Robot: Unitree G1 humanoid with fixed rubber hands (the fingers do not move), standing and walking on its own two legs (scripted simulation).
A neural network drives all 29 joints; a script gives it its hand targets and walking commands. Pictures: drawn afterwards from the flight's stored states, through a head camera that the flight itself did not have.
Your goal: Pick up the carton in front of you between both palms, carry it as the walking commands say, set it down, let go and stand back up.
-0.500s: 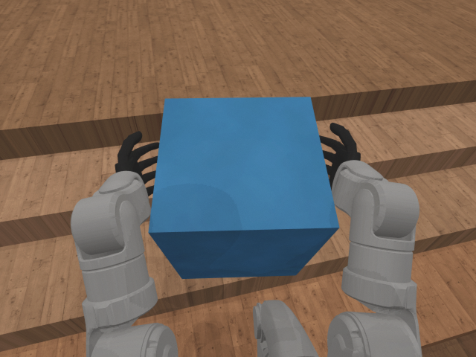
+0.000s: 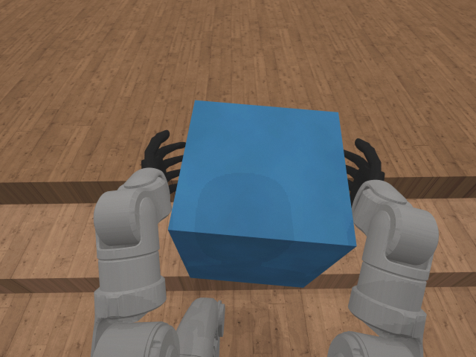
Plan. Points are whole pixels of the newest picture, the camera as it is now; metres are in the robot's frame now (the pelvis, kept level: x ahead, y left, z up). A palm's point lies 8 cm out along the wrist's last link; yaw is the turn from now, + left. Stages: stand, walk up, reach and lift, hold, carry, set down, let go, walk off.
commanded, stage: carry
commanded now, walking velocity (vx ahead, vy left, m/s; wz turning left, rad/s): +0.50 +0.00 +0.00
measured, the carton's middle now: (255, 204) +0.36 +0.02 +0.08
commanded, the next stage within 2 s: none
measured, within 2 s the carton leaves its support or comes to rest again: neither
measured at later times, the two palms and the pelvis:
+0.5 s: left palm (171, 6) +0.64 +0.19 +0.28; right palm (345, 5) +0.63 -0.11 +0.29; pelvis +0.29 +0.06 +0.14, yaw -1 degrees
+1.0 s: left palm out of the picture +0.93 +0.18 +0.39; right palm out of the picture +0.95 -0.12 +0.39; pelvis +0.59 +0.00 +0.26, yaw +1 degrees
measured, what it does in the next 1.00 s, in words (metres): climbs: left foot 0.14 m higher, then right foot 0.14 m higher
